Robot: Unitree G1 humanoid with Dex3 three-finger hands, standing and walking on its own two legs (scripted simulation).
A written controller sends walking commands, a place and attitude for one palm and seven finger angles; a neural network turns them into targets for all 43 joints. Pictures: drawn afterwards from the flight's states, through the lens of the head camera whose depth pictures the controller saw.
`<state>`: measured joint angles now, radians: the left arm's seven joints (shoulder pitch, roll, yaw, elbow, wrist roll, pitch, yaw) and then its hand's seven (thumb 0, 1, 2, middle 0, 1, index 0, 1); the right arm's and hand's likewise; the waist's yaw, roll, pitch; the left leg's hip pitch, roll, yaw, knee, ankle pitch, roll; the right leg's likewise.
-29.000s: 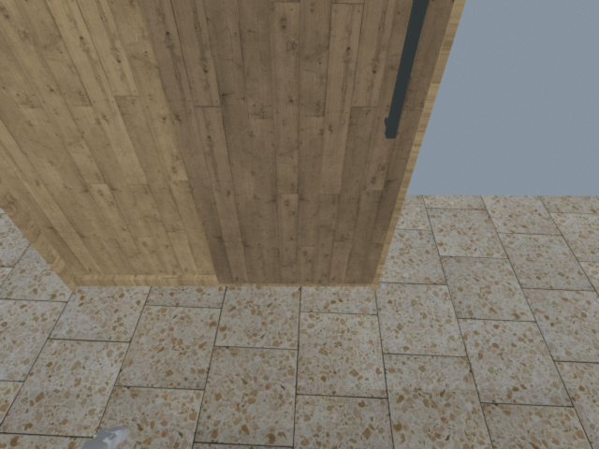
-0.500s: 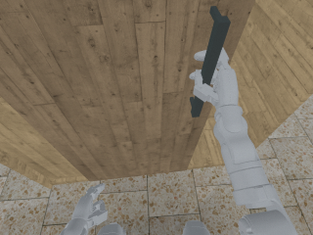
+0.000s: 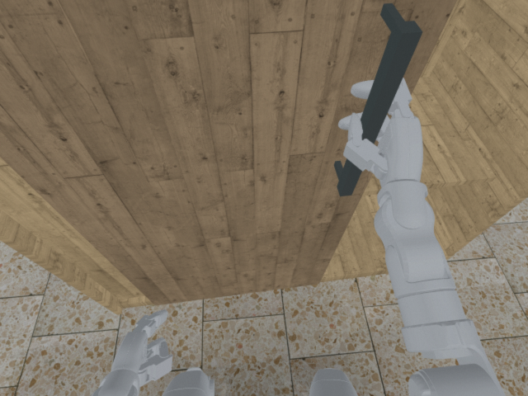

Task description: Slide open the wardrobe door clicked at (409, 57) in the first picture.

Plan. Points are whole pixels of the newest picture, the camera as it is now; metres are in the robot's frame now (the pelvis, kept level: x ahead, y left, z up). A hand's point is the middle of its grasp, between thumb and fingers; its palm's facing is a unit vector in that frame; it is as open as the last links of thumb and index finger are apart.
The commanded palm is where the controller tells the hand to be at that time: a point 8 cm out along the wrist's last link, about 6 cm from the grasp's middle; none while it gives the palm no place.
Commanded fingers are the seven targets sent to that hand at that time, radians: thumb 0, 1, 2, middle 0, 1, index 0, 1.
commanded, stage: step sideways, sliding the door along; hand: right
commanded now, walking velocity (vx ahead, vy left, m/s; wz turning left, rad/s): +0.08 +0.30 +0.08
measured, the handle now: (362, 120) +0.44 -0.17 +0.15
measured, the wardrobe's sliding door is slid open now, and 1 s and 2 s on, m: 0.44 0.44 0.44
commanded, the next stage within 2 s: stop walking and hold the door there in 0.26 s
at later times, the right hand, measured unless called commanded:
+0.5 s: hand (353, 141) +0.40 -0.15 +0.15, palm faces +0.38 +0.90 -0.22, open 6.2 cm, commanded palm +0.36 -0.16 +0.13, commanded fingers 0.00 -0.90 -0.90 0.45 1.40 0.45 1.40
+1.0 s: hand (354, 142) +0.40 -0.15 +0.15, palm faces +0.39 +0.89 -0.25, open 6.0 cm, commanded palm +0.36 -0.19 +0.13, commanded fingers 0.00 -0.90 -0.90 0.45 1.40 0.45 1.40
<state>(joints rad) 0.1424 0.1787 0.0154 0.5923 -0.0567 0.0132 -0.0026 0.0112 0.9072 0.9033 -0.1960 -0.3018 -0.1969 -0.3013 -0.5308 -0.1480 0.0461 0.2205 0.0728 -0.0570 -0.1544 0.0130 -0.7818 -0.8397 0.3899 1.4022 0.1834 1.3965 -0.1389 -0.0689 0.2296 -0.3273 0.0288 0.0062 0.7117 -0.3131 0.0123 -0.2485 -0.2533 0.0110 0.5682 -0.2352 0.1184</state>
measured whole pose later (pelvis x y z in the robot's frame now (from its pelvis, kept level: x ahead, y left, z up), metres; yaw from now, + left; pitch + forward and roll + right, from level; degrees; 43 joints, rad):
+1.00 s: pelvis +0.00 +0.11 +0.01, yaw +11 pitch -2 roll +1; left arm 0.25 0.30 0.02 0.73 -0.05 -0.07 0.08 0.01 0.91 0.90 -0.20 -0.30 -0.20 -0.30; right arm -0.25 -0.47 -0.43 0.46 0.03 -0.13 -0.14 -0.10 -0.67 -0.77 0.46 1.40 0.33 1.36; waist 0.02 -0.02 0.01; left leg -0.26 0.02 0.00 0.49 -0.19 -0.03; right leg -0.30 -0.02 -0.07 0.57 -0.28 -0.01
